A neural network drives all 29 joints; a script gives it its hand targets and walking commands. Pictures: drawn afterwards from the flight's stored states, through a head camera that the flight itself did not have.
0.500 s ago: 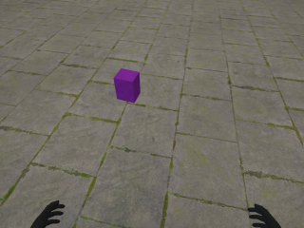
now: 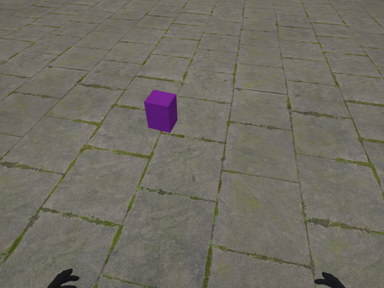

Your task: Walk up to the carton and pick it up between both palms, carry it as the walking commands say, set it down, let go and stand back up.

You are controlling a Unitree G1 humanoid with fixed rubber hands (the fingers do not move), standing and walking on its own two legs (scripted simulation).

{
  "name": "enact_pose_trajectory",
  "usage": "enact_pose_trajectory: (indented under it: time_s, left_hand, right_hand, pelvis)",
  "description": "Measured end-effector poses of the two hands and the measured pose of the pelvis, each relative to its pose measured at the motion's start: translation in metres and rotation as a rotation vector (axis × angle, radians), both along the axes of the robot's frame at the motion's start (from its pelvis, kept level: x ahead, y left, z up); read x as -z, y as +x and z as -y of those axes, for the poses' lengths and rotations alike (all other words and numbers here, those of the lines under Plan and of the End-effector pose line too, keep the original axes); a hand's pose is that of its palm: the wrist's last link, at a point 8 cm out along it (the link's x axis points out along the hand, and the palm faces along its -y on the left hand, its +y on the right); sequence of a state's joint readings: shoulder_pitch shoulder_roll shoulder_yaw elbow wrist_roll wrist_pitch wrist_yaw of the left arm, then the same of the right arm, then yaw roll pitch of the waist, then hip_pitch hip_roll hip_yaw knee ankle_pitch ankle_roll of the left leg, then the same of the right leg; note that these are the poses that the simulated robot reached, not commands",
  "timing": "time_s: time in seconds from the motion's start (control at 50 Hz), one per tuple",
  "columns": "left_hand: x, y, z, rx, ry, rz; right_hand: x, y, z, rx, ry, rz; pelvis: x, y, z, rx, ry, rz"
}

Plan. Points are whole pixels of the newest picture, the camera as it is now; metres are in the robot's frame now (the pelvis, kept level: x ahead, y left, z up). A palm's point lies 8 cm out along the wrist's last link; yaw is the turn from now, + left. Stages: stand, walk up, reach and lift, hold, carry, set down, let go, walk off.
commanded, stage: stand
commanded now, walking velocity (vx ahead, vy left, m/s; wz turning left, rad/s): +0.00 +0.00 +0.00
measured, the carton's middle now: (161, 111) +1.44 +0.25 -0.65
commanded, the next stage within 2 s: walk up in 0.72 s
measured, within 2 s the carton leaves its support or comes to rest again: neither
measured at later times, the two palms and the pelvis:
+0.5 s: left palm out of the picture +0.10 +0.31 -0.09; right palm out of the picture +0.10 -0.31 -0.09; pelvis +0.00 +0.00 +0.01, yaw +0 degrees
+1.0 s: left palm out of the picture +0.07 +0.32 -0.09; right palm out of the picture +0.13 -0.29 -0.09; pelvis +0.01 +0.01 +0.01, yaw +3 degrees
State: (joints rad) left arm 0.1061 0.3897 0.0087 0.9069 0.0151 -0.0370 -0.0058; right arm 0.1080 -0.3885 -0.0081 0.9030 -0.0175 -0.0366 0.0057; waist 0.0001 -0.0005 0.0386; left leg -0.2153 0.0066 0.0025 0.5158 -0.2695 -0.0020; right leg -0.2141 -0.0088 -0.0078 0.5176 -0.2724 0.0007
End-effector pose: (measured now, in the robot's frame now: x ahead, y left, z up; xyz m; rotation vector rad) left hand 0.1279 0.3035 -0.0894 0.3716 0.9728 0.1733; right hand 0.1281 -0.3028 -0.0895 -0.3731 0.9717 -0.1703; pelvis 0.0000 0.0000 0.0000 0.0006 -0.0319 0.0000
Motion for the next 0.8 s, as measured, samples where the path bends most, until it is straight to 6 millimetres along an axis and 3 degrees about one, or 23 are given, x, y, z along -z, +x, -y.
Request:
enact_pose_trajectory:
  time_s: [0.46, 0.8]
  left_hand:
    - [0.001, -0.024, -0.007, -0.045, 0.008, -0.099]
    - [0.002, -0.027, -0.008, -0.059, 0.011, -0.125]
  right_hand:
    - [0.002, -0.024, 0.007, 0.044, -0.005, -0.101]
    - [0.002, -0.026, 0.01, 0.056, -0.01, -0.126]
  pelvis:
    - [-0.01, -0.002, 0.0, -0.002, 0.0, 0.009]
    - [-0.011, 0.0, 0.001, -0.003, 0.0, 0.006]
